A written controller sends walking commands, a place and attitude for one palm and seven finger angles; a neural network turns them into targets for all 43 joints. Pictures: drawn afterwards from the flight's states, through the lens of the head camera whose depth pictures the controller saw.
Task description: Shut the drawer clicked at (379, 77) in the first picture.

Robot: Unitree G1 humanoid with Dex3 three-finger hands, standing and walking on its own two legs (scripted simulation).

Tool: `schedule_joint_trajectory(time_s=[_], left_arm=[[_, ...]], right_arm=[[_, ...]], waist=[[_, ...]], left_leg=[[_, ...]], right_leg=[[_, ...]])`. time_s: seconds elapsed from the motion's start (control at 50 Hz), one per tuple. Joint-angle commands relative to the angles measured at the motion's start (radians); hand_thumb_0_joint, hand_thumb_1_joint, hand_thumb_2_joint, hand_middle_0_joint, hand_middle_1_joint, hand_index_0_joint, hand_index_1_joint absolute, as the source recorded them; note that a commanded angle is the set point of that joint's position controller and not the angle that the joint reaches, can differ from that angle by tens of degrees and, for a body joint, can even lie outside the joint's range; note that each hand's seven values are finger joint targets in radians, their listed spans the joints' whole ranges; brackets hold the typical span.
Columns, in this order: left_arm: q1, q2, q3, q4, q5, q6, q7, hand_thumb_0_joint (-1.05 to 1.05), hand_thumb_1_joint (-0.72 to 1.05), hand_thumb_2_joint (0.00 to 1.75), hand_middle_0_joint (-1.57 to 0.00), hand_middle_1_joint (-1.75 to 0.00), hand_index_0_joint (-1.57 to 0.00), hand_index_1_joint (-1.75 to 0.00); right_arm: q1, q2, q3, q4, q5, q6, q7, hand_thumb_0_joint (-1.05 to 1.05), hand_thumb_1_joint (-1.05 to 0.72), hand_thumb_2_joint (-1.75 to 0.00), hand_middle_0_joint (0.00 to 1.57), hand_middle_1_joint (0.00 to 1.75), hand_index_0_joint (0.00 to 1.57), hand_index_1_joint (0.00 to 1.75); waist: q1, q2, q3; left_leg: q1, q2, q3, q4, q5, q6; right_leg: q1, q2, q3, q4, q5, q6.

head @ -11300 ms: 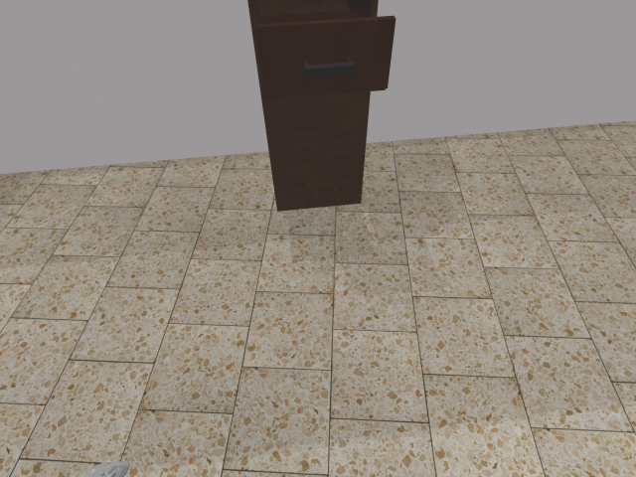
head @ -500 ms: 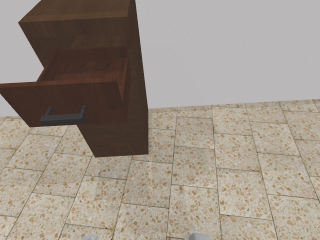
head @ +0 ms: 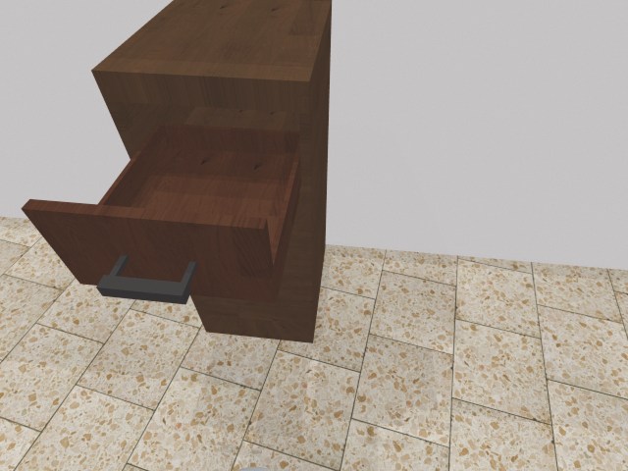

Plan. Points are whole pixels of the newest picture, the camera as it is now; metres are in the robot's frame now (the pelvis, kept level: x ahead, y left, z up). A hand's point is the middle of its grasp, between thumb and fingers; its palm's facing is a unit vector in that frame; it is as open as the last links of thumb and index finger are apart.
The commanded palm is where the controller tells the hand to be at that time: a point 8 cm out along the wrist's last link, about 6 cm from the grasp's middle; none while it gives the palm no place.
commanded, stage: come to a stop and stand still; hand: left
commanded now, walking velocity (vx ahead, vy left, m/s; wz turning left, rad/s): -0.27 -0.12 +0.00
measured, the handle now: (150, 277) +0.35 +0.29 +0.02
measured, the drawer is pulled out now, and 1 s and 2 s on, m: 0.29 0.29 0.29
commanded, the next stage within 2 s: look again from close up in 1.40 s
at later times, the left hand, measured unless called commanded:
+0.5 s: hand out of the picture +0.03 +0.19 -0.18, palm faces +0.01 -0.96 -0.28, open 7.3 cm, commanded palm none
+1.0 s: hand out of the picture -0.03 +0.19 -0.19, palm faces +0.01 -0.98 -0.20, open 7.3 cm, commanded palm none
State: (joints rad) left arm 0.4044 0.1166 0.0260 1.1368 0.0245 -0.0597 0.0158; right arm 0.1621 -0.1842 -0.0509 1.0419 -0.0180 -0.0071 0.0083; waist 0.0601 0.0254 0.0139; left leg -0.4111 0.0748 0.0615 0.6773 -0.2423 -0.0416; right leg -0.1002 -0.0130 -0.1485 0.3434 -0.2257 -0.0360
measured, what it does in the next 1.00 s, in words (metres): steps on the spot: left foot, then right foot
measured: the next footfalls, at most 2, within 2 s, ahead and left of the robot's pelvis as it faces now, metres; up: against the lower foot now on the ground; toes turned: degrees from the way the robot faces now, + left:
left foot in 0.06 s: +0.11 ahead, +0.14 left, +0.00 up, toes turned +5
right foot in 0.48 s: +0.02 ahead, -0.14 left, +0.00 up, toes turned -6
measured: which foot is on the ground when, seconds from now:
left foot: up 0.00-0.04, down 0.06-0.50, up 0.52-0.84, down 0.86-1.00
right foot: down 0.00-0.10, up 0.12-0.46, down 0.48-1.00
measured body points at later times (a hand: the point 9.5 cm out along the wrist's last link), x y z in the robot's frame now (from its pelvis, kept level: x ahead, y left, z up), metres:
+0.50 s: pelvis -0.02 -0.01 -0.02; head -0.02 -0.02 +0.43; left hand +0.03 +0.24 -0.16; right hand +0.02 -0.25 -0.18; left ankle +0.07 +0.13 -0.74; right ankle -0.02 -0.13 -0.75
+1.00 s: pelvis -0.02 +0.02 -0.02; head +0.00 +0.02 +0.43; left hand -0.03 +0.25 -0.17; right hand -0.02 -0.20 -0.17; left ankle -0.05 +0.12 -0.75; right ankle -0.02 -0.13 -0.75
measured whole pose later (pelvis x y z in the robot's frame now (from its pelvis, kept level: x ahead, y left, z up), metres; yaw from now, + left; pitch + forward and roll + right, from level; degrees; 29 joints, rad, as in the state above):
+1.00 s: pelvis -0.02 +0.02 -0.02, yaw -1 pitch +0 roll -1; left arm 0.31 0.14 0.00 1.11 0.02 0.00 0.04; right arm 0.33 -0.15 0.01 1.03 -0.02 -0.02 -0.02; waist 0.00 0.02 0.04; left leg -0.23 0.01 0.06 0.59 -0.37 0.03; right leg -0.26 -0.08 -0.07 0.57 -0.31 0.01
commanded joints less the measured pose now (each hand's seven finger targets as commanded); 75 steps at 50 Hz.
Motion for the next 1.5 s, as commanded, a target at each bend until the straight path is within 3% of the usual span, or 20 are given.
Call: schedule_joint_trajectory(time_s=[0.0, 0.04, 0.12, 0.18, 0.26, 0.36, 0.42, 0.44, 0.46, 0.48, 0.54, 0.6, 0.7, 0.78, 0.82, 0.86, 0.9, 0.92, 1.02, 1.48], left_arm=[[0.024, 0.125, 0.019, -0.014, -0.005, 0.006, 0.022, 0.00, 0.90, 0.90, -0.20, -0.30, -0.20, -0.30], [0.090, 0.059, -0.007, -0.005, -0.014, 0.017, 0.031, 0.00, 0.90, 0.90, -0.20, -0.30, -0.20, -0.30], [0.071, 0.103, -0.003, 0.007, -0.013, 0.071, 0.037, 0.00, 0.90, 0.90, -0.20, -0.30, -0.20, -0.30], [0.047, 0.111, 0.020, -0.014, -0.005, 0.087, 0.028, 0.00, 0.90, 0.90, -0.20, -0.30, -0.20, -0.30], [0.009, 0.096, 0.045, -0.074, -0.003, 0.107, 0.017, 0.00, 0.90, 0.90, -0.20, -0.30, -0.20, -0.30], [-0.032, 0.070, 0.029, -0.101, -0.003, 0.096, 0.008, 0.00, 0.90, 0.90, -0.20, -0.30, -0.20, -0.30], [0.065, 0.088, 0.020, -0.053, 0.000, 0.068, 0.011, 0.00, 0.90, 0.90, -0.20, -0.30, -0.20, -0.30], [0.063, 0.141, 0.023, -0.057, 0.008, 0.059, 0.014, 0.00, 0.90, 0.90, -0.20, -0.30, -0.20, -0.30], [0.009, 0.218, 0.029, -0.082, 0.008, 0.056, 0.016, 0.00, 0.90, 0.90, -0.20, -0.30, -0.20, -0.30], [-0.073, 0.257, 0.036, -0.120, 0.001, 0.057, 0.019, 0.00, 0.90, 0.90, -0.20, -0.30, -0.20, -0.30], [-0.183, 0.231, 0.041, -0.149, 0.000, 0.047, 0.020, 0.00, 0.90, 0.90, -0.20, -0.30, -0.20, -0.30], [-0.144, 0.212, 0.045, -0.145, -0.002, 0.043, 0.018, 0.00, 0.90, 0.90, -0.20, -0.30, -0.20, -0.30], [-0.050, 0.206, 0.056, -0.103, 0.000, 0.040, 0.021, 0.00, 0.90, 0.90, -0.20, -0.30, -0.20, -0.30], [-0.082, 0.188, 0.049, -0.078, -0.009, 0.044, 0.023, 0.00, 0.90, 0.90, -0.20, -0.30, -0.20, -0.30], [-0.026, 0.156, 0.012, -0.039, -0.003, 0.023, 0.063, 0.00, 0.90, 0.90, -0.20, -0.30, -0.20, -0.30], [-0.090, 0.182, 0.027, -0.102, 0.000, 0.009, 0.050, 0.00, 0.90, 0.90, -0.20, -0.30, -0.20, -0.30], [-0.092, 0.142, 0.005, -0.105, -0.005, 0.030, 0.037, 0.00, 0.90, 0.90, -0.20, -0.30, -0.20, -0.30], [-0.071, 0.125, -0.004, -0.094, -0.006, 0.035, 0.034, 0.00, 0.90, 0.90, -0.20, -0.30, -0.20, -0.30], [-0.059, 0.112, -0.019, -0.069, -0.009, 0.040, 0.024, 0.00, 0.90, 0.90, -0.20, -0.30, -0.20, -0.30], [-0.100, 0.150, -0.008, -0.083, -0.010, 0.051, 0.025, 0.00, 0.90, 0.90, -0.20, -0.30, -0.20, -0.30]], right_arm=[[0.077, -0.002, 0.019, -0.004, 0.004, -0.037, -0.016, 0.00, -0.90, -0.90, 0.20, 0.30, 0.20, 0.30], [0.143, -0.095, 0.011, 0.024, 0.004, -0.047, -0.035, 0.00, -0.90, -0.90, 0.20, 0.30, 0.20, 0.30], [0.112, -0.121, 0.008, 0.040, 0.012, -0.012, -0.071, 0.00, -0.90, -0.90, 0.20, 0.30, 0.20, 0.30], [0.081, -0.129, -0.013, 0.017, 0.009, 0.001, -0.078, 0.00, -0.90, -0.90, 0.20, 0.30, 0.20, 0.30], [0.047, -0.121, -0.032, -0.025, 0.002, 0.004, -0.069, 0.00, -0.90, -0.90, 0.20, 0.30, 0.20, 0.30], [0.013, -0.124, -0.036, -0.035, -0.011, 0.012, -0.042, 0.00, -0.90, -0.90, 0.20, 0.30, 0.20, 0.30], [0.020, -0.104, -0.031, -0.018, -0.005, 0.020, -0.028, 0.00, -0.90, -0.90, 0.20, 0.30, 0.20, 0.30], [0.032, -0.053, -0.020, -0.021, 0.006, 0.026, -0.024, 0.00, -0.90, -0.90, 0.20, 0.30, 0.20, 0.30], [0.033, 0.001, -0.005, -0.042, 0.011, 0.034, -0.014, 0.00, -0.90, -0.90, 0.20, 0.30, 0.20, 0.30], [0.019, -0.043, -0.013, -0.051, 0.001, 0.041, -0.007, 0.00, -0.90, -0.90, 0.20, 0.30, 0.20, 0.30], [0.118, -0.060, -0.022, 0.000, -0.006, 0.043, -0.001, 0.00, -0.90, -0.90, 0.20, 0.30, 0.20, 0.30], [0.172, -0.048, -0.019, 0.010, -0.006, 0.032, 0.001, 0.00, -0.90, -0.90, 0.20, 0.30, 0.20, 0.30], [0.139, -0.041, -0.010, -0.016, -0.001, 0.018, -0.009, 0.00, -0.90, -0.90, 0.20, 0.30, 0.20, 0.30], [0.226, -0.007, 0.004, 0.030, 0.007, 0.004, -0.026, 0.00, -0.90, -0.90, 0.20, 0.30, 0.20, 0.30], [0.161, -0.082, 0.016, -0.014, -0.004, -0.010, -0.023, 0.00, -0.90, -0.90, 0.20, 0.30, 0.20, 0.30], [0.287, -0.034, 0.033, -0.032, -0.008, -0.010, -0.017, 0.00, -0.90, -0.90, 0.20, 0.30, 0.20, 0.30], [0.270, -0.073, 0.038, -0.033, -0.007, -0.030, -0.016, 0.00, -0.90, -0.90, 0.20, 0.30, 0.20, 0.30], [0.233, -0.088, 0.041, -0.044, -0.003, -0.030, -0.028, 0.00, -0.90, -0.90, 0.20, 0.30, 0.20, 0.30], [0.211, -0.090, 0.044, -0.043, 0.002, -0.031, -0.040, 0.00, -0.90, -0.90, 0.20, 0.30, 0.20, 0.30], [0.167, -0.093, 0.039, 0.027, 0.003, -0.029, -0.045, 0.00, -0.90, -0.90, 0.20, 0.30, 0.20, 0.30]], waist=[[-0.053, -0.142, 0.001], [-0.050, 0.040, -0.105], [-0.059, 0.172, -0.015], [-0.060, 0.068, -0.014], [-0.052, 0.101, -0.069], [-0.056, 0.179, -0.034], [-0.007, 0.085, -0.011], [-0.008, -0.059, 0.042], [-0.026, -0.248, 0.106], [-0.027, -0.255, 0.139], [-0.070, -0.191, 0.179], [-0.054, -0.175, 0.126], [0.002, -0.193, 0.051], [-0.040, -0.190, -0.003], [-0.037, -0.017, 0.072], [-0.097, -0.036, -0.022], [-0.075, 0.255, -0.022], [-0.054, 0.267, 0.002], [-0.055, -0.027, 0.048], [-0.054, -0.036, 0.026]], left_leg=[[0.240, -0.027, 0.000, -0.290, 0.177, 0.011], [0.496, 0.179, -0.123, -0.217, 0.787, 0.087], [0.372, 0.294, -0.187, -0.321, 1.014, 0.191], [0.322, 0.301, -0.179, -0.317, 0.884, 0.225], [0.257, 0.270, -0.140, -0.354, 0.559, 0.221], [0.132, 0.223, -0.160, -0.441, -0.009, 0.180], [-0.008, 0.113, -0.113, -0.385, -0.281, 0.091], [-0.058, 0.030, -0.045, -0.264, -0.297, 0.039], [-0.060, -0.038, 0.009, -0.117, -0.238, 0.000], [0.015, -0.013, -0.011, -0.015, -0.199, 0.006], [0.007, -0.019, -0.049, 0.147, -0.099, 0.019], [-0.010, -0.026, -0.023, 0.161, -0.061, 0.006], [-0.017, -0.022, -0.020, 0.021, -0.145, 0.000], [0.214, -0.048, 0.002, -0.251, -0.007, 0.005], [0.178, 0.015, -0.017, -0.108, 0.005, 0.013], [0.159, 0.017, -0.041, -0.156, -0.080, 0.048], [0.129, 0.076, -0.147, -0.276, 0.244, 0.072], [0.140, 0.100, -0.161, -0.291, 0.368, 0.095], [0.152, 0.052, -0.111, -0.267, 0.263, 0.090], [0.263, 0.037, -0.056, -0.291, 0.328, 0.078]], right_leg=[[-0.038, -0.187, 0.132, 0.062, 0.457, -0.047], [-0.173, -0.101, 0.093, 0.142, 0.119, 0.033], [-0.206, -0.061, 0.114, 0.415, -0.338, 0.075], [-0.268, -0.062, 0.149, 0.596, -0.310, 0.071], [-0.317, -0.049, 0.162, 0.722, -0.234, 0.081], [-0.194, -0.050, 0.095, 0.437, -0.234, 0.064], [0.032, -0.028, 0.051, 0.100, -0.080, 0.060], [0.001, -0.123, 0.176, -0.062, -0.228, 0.038], [-0.152, -0.301, 0.425, -0.244, -0.502, -0.033], [-0.319, -0.366, 0.497, -0.322, -0.606, -0.074], [-0.329, -0.302, 0.390, -0.263, -0.396, -0.073], [-0.198, -0.264, 0.281, -0.190, -0.198, -0.062], [-0.022, -0.298, 0.312, -0.126, -0.032, -0.113], [-0.084, -0.238, 0.252, -0.021, 0.108, -0.076], [-0.146, -0.168, 0.213, 0.066, 0.236, -0.011], [-0.172, -0.180, 0.217, 0.088, -0.036, -0.050], [-0.123, -0.059, 0.076, 0.262, -0.067, 0.000], [-0.132, -0.037, 0.067, 0.260, -0.117, 0.009], [-0.102, -0.072, 0.118, 0.183, 0.050, 0.008], [-0.066, -0.094, 0.144, 0.146, 0.233, 0.023]])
